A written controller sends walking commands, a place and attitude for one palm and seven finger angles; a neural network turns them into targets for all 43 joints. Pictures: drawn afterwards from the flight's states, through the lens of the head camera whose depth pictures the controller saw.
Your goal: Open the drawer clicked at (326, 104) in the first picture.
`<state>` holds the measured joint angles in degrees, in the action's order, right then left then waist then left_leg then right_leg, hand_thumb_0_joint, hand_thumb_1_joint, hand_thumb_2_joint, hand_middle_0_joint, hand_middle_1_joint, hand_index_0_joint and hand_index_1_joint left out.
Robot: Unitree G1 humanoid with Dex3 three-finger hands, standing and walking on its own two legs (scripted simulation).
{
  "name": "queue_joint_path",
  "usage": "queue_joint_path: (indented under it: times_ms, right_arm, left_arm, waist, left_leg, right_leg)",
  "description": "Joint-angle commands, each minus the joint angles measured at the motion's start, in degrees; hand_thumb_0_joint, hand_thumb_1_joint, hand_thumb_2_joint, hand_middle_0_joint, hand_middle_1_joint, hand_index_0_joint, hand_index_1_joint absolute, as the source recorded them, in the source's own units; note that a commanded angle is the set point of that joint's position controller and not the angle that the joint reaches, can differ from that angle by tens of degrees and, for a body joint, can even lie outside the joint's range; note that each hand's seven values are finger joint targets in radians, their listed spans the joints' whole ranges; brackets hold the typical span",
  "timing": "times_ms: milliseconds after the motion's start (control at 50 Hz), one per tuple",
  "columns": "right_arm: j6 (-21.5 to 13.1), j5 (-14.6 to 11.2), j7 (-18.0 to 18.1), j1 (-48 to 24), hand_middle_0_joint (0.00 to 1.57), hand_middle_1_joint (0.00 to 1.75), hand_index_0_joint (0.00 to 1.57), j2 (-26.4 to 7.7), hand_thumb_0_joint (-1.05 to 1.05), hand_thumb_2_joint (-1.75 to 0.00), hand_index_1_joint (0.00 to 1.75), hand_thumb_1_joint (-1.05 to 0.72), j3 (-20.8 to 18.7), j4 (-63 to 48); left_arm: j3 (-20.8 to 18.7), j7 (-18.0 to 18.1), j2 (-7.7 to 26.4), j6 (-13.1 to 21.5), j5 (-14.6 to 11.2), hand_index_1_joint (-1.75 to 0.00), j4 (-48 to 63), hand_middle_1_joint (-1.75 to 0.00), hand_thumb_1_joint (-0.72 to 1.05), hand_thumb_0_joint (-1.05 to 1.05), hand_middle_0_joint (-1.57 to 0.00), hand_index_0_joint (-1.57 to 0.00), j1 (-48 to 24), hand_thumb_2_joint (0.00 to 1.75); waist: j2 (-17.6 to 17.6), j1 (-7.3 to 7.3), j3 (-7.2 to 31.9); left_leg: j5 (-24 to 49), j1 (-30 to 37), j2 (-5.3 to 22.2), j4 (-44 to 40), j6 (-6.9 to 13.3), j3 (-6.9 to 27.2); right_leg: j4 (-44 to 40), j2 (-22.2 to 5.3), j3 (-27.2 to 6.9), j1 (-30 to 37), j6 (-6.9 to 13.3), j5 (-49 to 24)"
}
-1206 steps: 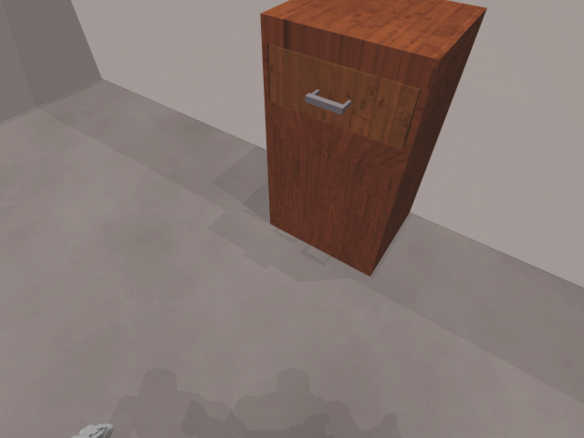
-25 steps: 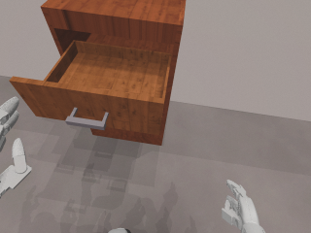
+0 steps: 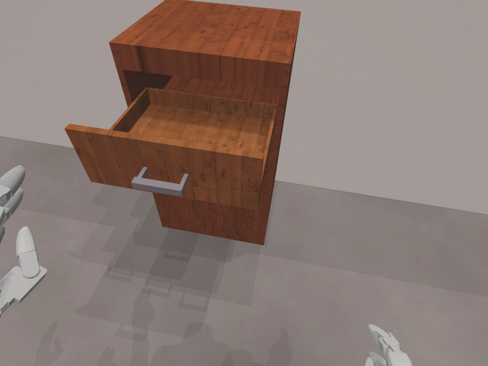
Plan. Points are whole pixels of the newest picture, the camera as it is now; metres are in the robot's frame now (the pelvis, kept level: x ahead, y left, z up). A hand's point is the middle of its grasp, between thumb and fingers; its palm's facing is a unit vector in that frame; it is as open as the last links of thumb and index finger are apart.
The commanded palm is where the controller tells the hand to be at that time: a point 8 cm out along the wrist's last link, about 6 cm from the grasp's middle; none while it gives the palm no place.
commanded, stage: stop stepping back and stand still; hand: left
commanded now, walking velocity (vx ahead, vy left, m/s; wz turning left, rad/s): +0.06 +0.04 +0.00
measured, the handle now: (161, 180) +0.53 +0.22 -0.04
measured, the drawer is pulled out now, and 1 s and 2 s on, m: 0.30 0.30 0.30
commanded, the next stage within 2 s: let the arm hang, fingers relaxed in 0.10 s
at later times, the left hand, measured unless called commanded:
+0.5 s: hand out of the picture +0.08 +0.19 -0.17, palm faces +0.08 -0.98 -0.16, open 7.0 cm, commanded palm none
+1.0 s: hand out of the picture -0.01 +0.18 -0.17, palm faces +0.03 -0.98 -0.18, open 7.4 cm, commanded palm none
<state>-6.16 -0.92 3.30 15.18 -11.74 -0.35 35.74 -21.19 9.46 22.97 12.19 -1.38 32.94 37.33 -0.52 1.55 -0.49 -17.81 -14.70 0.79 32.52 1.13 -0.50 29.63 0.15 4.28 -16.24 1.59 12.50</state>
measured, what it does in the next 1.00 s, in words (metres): stands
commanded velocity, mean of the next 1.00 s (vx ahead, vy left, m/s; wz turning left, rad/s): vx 0.00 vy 0.00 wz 0.00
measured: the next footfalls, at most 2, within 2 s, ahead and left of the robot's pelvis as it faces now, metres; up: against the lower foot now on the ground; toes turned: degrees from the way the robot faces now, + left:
none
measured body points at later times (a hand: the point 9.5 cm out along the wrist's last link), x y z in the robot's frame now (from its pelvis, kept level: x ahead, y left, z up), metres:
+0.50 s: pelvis +0.01 +0.02 +0.00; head +0.03 +0.04 +0.45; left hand +0.08 +0.24 -0.15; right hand +0.09 -0.21 -0.14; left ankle +0.02 +0.12 -0.73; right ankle +0.04 -0.10 -0.73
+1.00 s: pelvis +0.02 +0.02 +0.01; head +0.03 +0.02 +0.46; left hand -0.01 +0.24 -0.15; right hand -0.02 -0.17 -0.16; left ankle +0.02 +0.12 -0.73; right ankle +0.04 -0.10 -0.73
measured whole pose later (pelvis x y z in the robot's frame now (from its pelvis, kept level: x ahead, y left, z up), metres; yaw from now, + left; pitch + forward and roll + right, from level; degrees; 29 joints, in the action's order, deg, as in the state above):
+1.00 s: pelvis +0.02 +0.02 +0.01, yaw -1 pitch -2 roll +0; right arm 0.4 0.1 2.0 18.8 -4.8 0.2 65.1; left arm -0.4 2.0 7.3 -0.6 0.6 -65.4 17.9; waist 0.9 0.1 -3.4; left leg -13.6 -9.2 -1.0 25.0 1.7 -1.4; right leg 23.9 -0.2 0.0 -10.9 -0.2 10.8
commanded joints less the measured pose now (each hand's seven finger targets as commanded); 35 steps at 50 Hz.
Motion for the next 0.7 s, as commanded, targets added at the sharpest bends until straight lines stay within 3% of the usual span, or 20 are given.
queue_joint_path:
  times_ms: [0,20,60,120,140,160,180,200,220,240,280,300,320,340,380,460,480,520,580,680]
  right_arm:
    - [-2.2,0.2,0.2,-6.0,0.2,0.3,0.2,-6.3,0.0,-0.9,0.3,-0.9,-2.6,-8.6]
    - [-1.9,0.2,0.0,-5.9,0.2,0.3,0.2,-6.2,0.0,-0.9,0.3,-0.9,-2.5,-8.4]
    - [-1.8,0.2,0.3,-6.8,0.2,0.3,0.2,-6.4,0.0,-0.9,0.3,-0.9,-2.2,-8.4]
    - [-2.1,0.5,0.6,-8.7,0.2,0.3,0.2,-6.7,0.0,-0.9,0.3,-0.9,-1.6,-9.6]
    - [-2.2,0.2,0.6,-8.9,0.2,0.3,0.2,-6.2,0.0,-0.9,0.3,-0.9,-1.3,-9.9]
    - [-2.4,0.3,0.6,-9.2,0.2,0.3,0.2,-6.0,0.0,-0.9,0.3,-0.9,-1.3,-10.0]
    - [-3.8,2.1,-4.7,-9.6,0.2,0.3,0.2,-12.7,0.0,-0.9,0.3,-0.9,-4.8,6.0]
    - [-0.3,1.4,-4.2,-3.7,0.2,0.3,0.2,-6.8,0.0,-0.9,0.3,-0.9,-3.3,5.3]
    - [0.8,1.7,-3.9,-3.7,0.2,0.3,0.2,-5.9,0.0,-0.9,0.3,-0.9,-2.6,4.8]
    - [1.5,1.9,-3.7,-3.5,0.2,0.3,0.2,-5.8,0.0,-0.9,0.3,-0.9,-2.2,4.6]
    - [2.6,2.1,-3.2,-2.5,0.2,0.3,0.2,-6.0,0.0,-0.9,0.3,-0.9,-2.1,5.1]
    - [3.5,1.8,-2.9,-2.0,0.2,0.3,0.2,-6.3,0.0,-0.9,0.3,-0.9,-2.3,5.8]
    - [4.4,1.7,-2.8,-1.9,0.2,0.3,0.2,-6.4,0.0,-0.9,0.3,-0.9,-2.4,7.0]
    - [5.1,1.8,-2.7,-2.2,0.2,0.3,0.2,-5.8,0.0,-0.9,0.3,-0.9,-2.1,8.3]
    - [5.4,2.0,-2.4,-3.1,0.2,0.3,0.2,-5.4,0.0,-0.9,0.3,-0.9,-1.3,10.9]
    - [5.6,1.3,-1.6,-1.8,0.2,0.3,0.2,-4.5,0.0,-0.9,0.3,-0.9,-0.7,15.9]
    - [5.6,1.8,-1.4,-0.5,0.2,0.3,0.2,-3.3,0.0,-0.9,0.3,-0.9,-0.9,16.9]
    - [5.6,1.6,-1.2,1.0,0.2,0.3,0.2,-2.4,0.0,-0.9,0.3,-0.9,-1.1,18.4]
    - [5.7,1.3,-0.9,3.3,0.2,0.3,0.2,-2.6,0.0,-0.9,0.3,-0.9,-1.1,20.8]
    - [6.0,1.1,-0.7,5.5,0.2,0.3,0.2,-2.2,0.0,-0.9,0.3,-0.9,-0.8,24.2]
  left_arm:
    - [-4.6,1.0,6.6,3.2,-0.6,-0.3,7.3,-0.3,0.9,0.0,-0.2,-0.2,-2.8,0.9]
    - [-4.3,1.0,6.3,3.2,-0.5,-0.3,7.1,-0.3,0.9,0.0,-0.2,-0.2,-3.0,0.9]
    - [-4.8,1.4,7.4,3.1,-0.5,-0.3,8.5,-0.3,0.9,0.0,-0.2,-0.2,-2.8,0.9]
    - [-4.3,1.5,7.0,3.5,0.0,-0.3,12.4,-0.3,0.9,0.0,-0.2,-0.2,-3.6,0.9]
    - [-4.6,1.5,7.0,3.3,0.3,-0.3,12.5,-0.3,0.9,0.0,-0.2,-0.2,-3.3,0.9]
    - [-5.7,1.7,8.6,3.4,0.5,-0.3,14.4,-0.3,0.9,0.0,-0.2,-0.2,-4.6,0.9]
    - [15.6,-6.5,-4.4,-7.1,5.5,-0.3,-37.5,-0.3,0.9,0.0,-0.2,-0.2,-10.9,0.9]
    - [14.6,-7.9,-7.1,-11.3,3.7,-0.3,-39.7,-0.3,0.9,0.0,-0.2,-0.2,-8.9,0.9]
    - [15.7,-8.3,-8.0,-12.2,3.1,-0.3,-41.4,-0.3,0.9,0.0,-0.2,-0.2,-10.5,0.9]
    - [15.8,-8.5,-7.4,-12.3,3.4,-0.3,-44.1,-0.3,0.9,0.0,-0.2,-0.2,-12.4,0.9]
    - [16.2,-8.3,-5.9,-12.0,3.6,-0.3,-51.1,-0.3,0.9,0.0,-0.2,-0.2,-14.8,0.9]
    - [16.1,-8.1,-5.0,-12.0,3.5,-0.3,-55.1,-0.3,0.9,0.0,-0.2,-0.2,-16.3,0.9]
    - [16.4,-8.0,-4.5,-12.4,3.3,-0.3,-59.2,-0.3,0.9,0.0,-0.2,-0.2,-18.4,0.9]
    - [16.8,-8.0,-4.3,-12.8,3.1,-0.3,-62.9,-0.3,0.9,0.0,-0.2,-0.2,-20.2,0.9]
    - [17.5,-7.8,-4.7,-13.2,2.7,-0.3,-70.0,-0.3,0.9,0.0,-0.2,-0.2,-21.6,0.9]
    - [18.3,-7.9,-4.9,-12.7,2.3,-0.3,-81.7,-0.3,0.9,0.0,-0.2,-0.2,-19.8,0.9]
    - [17.5,-7.8,-7.4,-12.6,2.5,-0.3,-83.1,-0.3,0.9,0.0,-0.2,-0.2,-18.9,0.9]
    - [18.0,-7.9,-7.0,-12.4,2.3,-0.3,-86.0,-0.3,0.9,0.0,-0.2,-0.2,-18.5,0.9]
    - [18.7,-8.0,-7.7,-12.2,2.2,-0.3,-89.8,-0.3,0.9,0.0,-0.2,-0.2,-18.5,0.9]
    - [19.8,-7.8,-8.3,-12.4,1.9,-0.3,-94.4,-0.3,0.9,0.0,-0.2,-0.2,-17.1,0.9]
  waist:
    - [-7.6,0.74,-1.2]
    - [-7.5,0.76,0.0]
    - [-5.4,0.43,0.5]
    - [8.7,-0.42,-1.7]
    - [9.2,-0.7,-1.8]
    - [9.8,-0.88,-1.3]
    - [7.4,0.61,-5.1]
    - [5.3,-0.04,1.4]
    - [3.0,-0.6,2.3]
    - [-0.8,-1.17,2.6]
    - [-11.1,-1.6,6.0]
    - [-14.9,-1.42,7.4]
    - [-13.5,-1.11,5.9]
    - [-8.9,-0.86,3.8]
    - [3.8,-1.62,0.0]
    - [5.8,-2.19,-1.7]
    - [9.8,-2.15,-0.2]
    - [9.1,-2.11,1.5]
    - [4.0,-1.59,1.1]
    - [2.0,-1.62,-3.9]
  left_leg:
    - [-6.7,-7.5,-0.7,4.1,1.2,-0.1]
    - [-5.5,-4.6,-0.7,3.0,1.2,-0.2]
    - [-3.4,0.8,0.4,-5.0,1.7,0.9]
    - [-12.5,-6.0,7.7,-19.1,4.0,11.4]
    - [-14.6,-9.8,9.3,-20.8,4.5,12.9]
    - [-9.6,-9.0,9.2,-19.9,4.3,12.4]
    - [11.9,-10.4,6.7,-7.2,3.5,11.2]
    - [19.9,-5.2,6.5,-5.6,3.1,6.5]
    - [16.5,-6.7,7.2,-5.7,3.4,7.8]
    - [16.1,-7.2,6.4,-5.5,3.4,8.5]
    - [22.0,-3.1,3.2,-1.0,2.1,5.7]
    - [19.3,-1.3,1.5,0.4,1.3,3.9]
    - [14.6,0.0,0.5,-0.6,0.9,3.5]
    - [12.4,1.5,0.6,-2.6,0.9,3.7]
    - [16.3,0.0,3.3,-8.3,1.9,6.0]
    - [10.2,0.3,3.6,-11.0,1.7,6.0]
    - [9.3,0.9,3.8,-11.6,1.9,5.7]
    - [8.8,1.8,3.8,-11.6,1.9,5.5]
    - [11.1,4.2,4.5,-11.5,1.9,5.5]
    - [7.7,3.3,4.8,-13.3,1.9,5.4]
  right_leg:
    - [-18.8,-13.8,-22.1,0.9,4.6,25.2]
    - [-18.2,-13.9,-20.1,-0.1,4.6,23.9]
    - [-14.3,-10.4,-13.9,-1.6,2.8,19.7]
    - [-3.6,-2.1,-5.5,3.3,-1.1,12.1]
    - [-0.6,-1.2,-4.1,6.8,-1.6,8.0]
    - [-0.3,-1.2,-4.0,7.7,-1.6,3.8]
    - [8.9,-3.2,-2.4,-2.8,-1.0,-5.1]
    - [6.8,-3.7,-4.2,-0.8,-1.0,-2.2]
    - [6.0,-3.4,-4.4,-0.4,-0.9,1.5]
    - [4.5,-3.3,-4.5,1.5,-0.7,-1.2]
    - [1.1,-5.8,-6.5,6.4,0.6,-18.4]
    - [0.0,-7.6,-8.8,8.1,1.9,-23.6]
    - [-1.6,-8.7,-9.5,6.5,2.8,-21.0]
    - [-2.8,-8.0,-9.7,3.9,2.6,-14.6]
    - [-2.8,-4.3,-7.4,4.3,0.6,-7.8]
    - [-7.2,-3.8,-8.2,6.5,0.6,-4.4]
    - [-7.6,-3.8,-7.6,7.5,0.8,-4.3]
    - [-8.2,-4.1,-7.4,8.9,1.0,-5.0]
    - [-8.9,-4.5,-7.1,8.0,1.1,-6.3]
    - [-10.4,-4.5,-7.1,5.7,0.9,-2.7]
